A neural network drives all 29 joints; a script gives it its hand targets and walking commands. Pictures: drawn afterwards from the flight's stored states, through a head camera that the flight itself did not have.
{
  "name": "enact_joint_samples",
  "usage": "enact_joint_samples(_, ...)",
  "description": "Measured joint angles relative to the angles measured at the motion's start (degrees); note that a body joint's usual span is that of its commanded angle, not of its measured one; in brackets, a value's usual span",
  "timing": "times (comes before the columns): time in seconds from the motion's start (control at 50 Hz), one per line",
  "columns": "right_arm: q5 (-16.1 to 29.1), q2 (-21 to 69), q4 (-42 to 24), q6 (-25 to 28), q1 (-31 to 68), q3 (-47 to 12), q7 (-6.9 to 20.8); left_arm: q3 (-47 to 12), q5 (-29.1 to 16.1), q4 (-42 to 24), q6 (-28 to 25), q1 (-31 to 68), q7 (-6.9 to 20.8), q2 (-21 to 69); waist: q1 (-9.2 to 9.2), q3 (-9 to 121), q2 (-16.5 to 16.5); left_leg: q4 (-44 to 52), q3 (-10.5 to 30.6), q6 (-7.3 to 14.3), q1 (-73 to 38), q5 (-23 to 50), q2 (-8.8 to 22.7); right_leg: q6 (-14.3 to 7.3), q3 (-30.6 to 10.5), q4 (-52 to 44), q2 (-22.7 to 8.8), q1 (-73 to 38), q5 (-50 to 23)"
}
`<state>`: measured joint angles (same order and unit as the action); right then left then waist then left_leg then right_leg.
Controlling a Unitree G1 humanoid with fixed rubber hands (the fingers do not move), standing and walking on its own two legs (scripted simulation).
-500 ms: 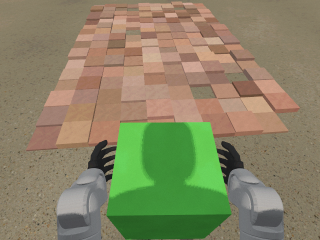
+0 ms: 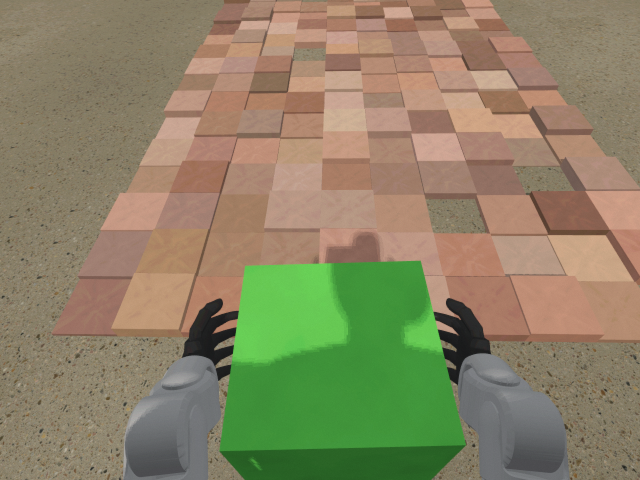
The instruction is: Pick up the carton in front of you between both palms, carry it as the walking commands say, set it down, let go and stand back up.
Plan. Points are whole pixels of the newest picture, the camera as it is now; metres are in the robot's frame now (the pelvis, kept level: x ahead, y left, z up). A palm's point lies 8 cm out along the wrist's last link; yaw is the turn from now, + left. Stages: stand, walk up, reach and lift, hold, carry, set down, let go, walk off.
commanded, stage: carry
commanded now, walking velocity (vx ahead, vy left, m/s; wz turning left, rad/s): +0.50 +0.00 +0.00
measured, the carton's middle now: (335, 386) +0.24 +0.01 -0.01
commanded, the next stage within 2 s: none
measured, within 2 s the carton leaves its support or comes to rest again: neither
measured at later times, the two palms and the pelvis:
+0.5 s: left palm (245, 112) +0.67 +0.16 +0.12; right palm (420, 120) +0.63 -0.14 +0.12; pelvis +0.32 +0.04 -0.01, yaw -3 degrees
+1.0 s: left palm (270, 37) +1.00 +0.15 +0.12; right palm (400, 35) +1.01 -0.15 +0.11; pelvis +0.64 -0.02 +0.01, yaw -2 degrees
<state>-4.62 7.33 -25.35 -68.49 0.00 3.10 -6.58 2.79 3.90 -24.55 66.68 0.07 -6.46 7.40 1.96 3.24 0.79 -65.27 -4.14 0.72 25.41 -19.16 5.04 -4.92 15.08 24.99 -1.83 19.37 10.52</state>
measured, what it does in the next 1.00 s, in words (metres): walks ahead: left foot, then right foot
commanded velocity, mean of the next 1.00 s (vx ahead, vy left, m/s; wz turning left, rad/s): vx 0.50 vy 0.00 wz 0.00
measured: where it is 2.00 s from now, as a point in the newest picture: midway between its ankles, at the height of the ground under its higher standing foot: (346, 202)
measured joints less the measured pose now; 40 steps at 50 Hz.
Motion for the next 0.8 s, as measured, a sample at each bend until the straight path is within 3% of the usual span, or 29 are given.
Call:
enact_joint_samples(0.18,-0.60,0.24,-3.27,2.91,-2.90,-1.56,0.36,-0.52,-0.36,-3.25,-2.35,-2.29,0.44,0.11,-0.72,2.29,-0.96,25.42,-3.73,-0.67,8.98,11.55,1.24,2.79,-1.98,-9.89,-0.01,-15.31,5.05)
enact_joint_samples(0.3,0.90,-0.16,-3.12,1.04,4.11,0.97,-0.60,1.18,-0.91,-2.95,-0.32,5.00,-0.30,-0.16,-1.24,2.31,-1.21,33.96,-7.14,1.34,5.89,14.35,-0.50,6.00,-3.09,-6.62,-0.34,-23.65,14.59)
enact_joint_samples(0.34,1.79,-0.30,-0.34,1.07,9.25,2.13,-1.05,2.96,-1.36,-1.88,0.42,9.36,-0.95,-0.95,-2.34,1.61,-2.63,33.09,-8.19,3.25,4.04,14.57,-2.14,6.14,-3.41,3.64,-2.68,-22.32,20.35)
enact_joint_samples(0.36,2.04,-0.51,1.96,1.23,12.13,2.32,-1.76,3.63,-1.81,-0.50,0.75,11.79,-1.41,-2.00,-3.20,1.09,-3.34,29.91,-8.53,4.11,4.58,12.47,-2.48,5.28,-5.02,13.53,-3.77,-18.67,19.65)
enact_joint_samples(0.42,4.16,-1.96,6.64,0.22,19.27,3.59,-2.85,5.73,-4.03,3.89,2.27,19.04,-2.15,-4.47,-4.75,-1.52,-2.67,28.70,-8.17,4.58,3.06,7.43,-2.46,3.30,-11.98,41.14,-1.44,-4.00,16.60)
enact_joint_samples(0.46,5.44,-3.02,7.35,-0.49,22.54,4.72,-3.60,7.10,-4.70,5.63,2.96,23.48,-2.77,-4.47,-5.08,-3.11,-2.36,31.49,-7.93,4.18,0.71,7.31,-2.75,2.15,-13.13,47.31,-0.93,4.10,13.19)
enact_joint_samples(0.52,6.77,-4.11,8.32,-0.82,27.69,7.26,-3.98,8.77,-4.42,7.30,2.95,29.24,-3.35,-3.84,-5.09,-4.48,-1.98,35.61,-7.55,4.26,-2.98,6.78,-3.17,1.67,-13.22,45.11,-1.48,12.97,9.83)
enact_joint_samples(0.6,7.32,-4.80,11.68,-0.95,34.13,9.69,-4.02,10.65,-3.58,9.58,2.94,34.64,-3.48,-3.98,-4.84,-4.18,-1.65,39.69,-6.95,3.57,-7.94,4.89,-3.52,2.08,-12.35,35.22,-2.35,19.52,6.17)
enact_joint_samples(0.68,6.23,-4.39,15.29,-1.69,38.07,11.08,-3.79,12.56,-3.22,12.23,3.89,37.72,-3.45,-4.38,-4.43,-2.93,-1.43,41.47,-6.26,2.09,-13.27,1.13,-3.74,2.30,-10.63,22.68,-2.24,20.19,1.09)
enact_joint_samples(0.76,4.45,-3.58,17.06,-2.83,39.35,11.95,-3.41,14.00,-2.89,14.53,4.76,39.09,-3.22,-4.21,-3.45,-1.98,-0.71,38.84,-5.72,0.04,-18.38,-5.56,-3.10,1.47,-7.56,9.95,-0.02,15.49,-3.48)
enact_joint_samples(0.8,3.96,-4.14,17.32,-3.35,39.18,12.49,-3.04,13.89,-2.29,16.45,4.18,39.66,-3.10,-3.42,-2.26,-2.20,1.20,29.24,-5.20,-0.37,-16.89,-7.77,-0.60,1.64,-6.18,8.79,1.69,11.68,5.74)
